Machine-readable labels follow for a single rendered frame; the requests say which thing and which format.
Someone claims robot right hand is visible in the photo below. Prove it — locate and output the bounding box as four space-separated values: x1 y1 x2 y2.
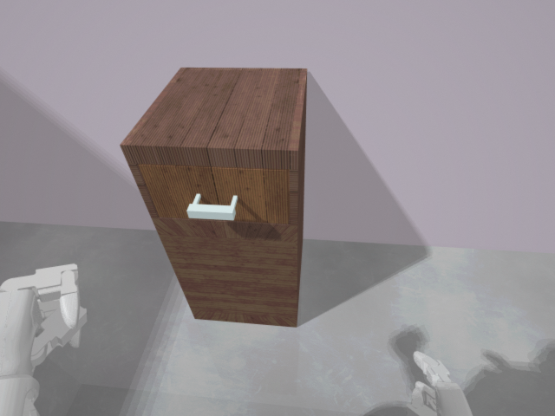
407 351 473 416

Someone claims left robot forearm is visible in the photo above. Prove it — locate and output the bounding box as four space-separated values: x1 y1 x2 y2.
0 374 40 416

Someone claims drawer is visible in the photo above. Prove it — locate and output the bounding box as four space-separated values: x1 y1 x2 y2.
138 164 290 224

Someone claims robot left hand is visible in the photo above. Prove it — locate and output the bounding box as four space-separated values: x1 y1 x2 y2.
0 263 87 377

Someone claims handle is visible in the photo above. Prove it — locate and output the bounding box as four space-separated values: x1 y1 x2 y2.
187 194 238 220

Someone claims cabinet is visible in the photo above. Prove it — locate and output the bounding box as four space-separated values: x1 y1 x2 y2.
120 68 307 328

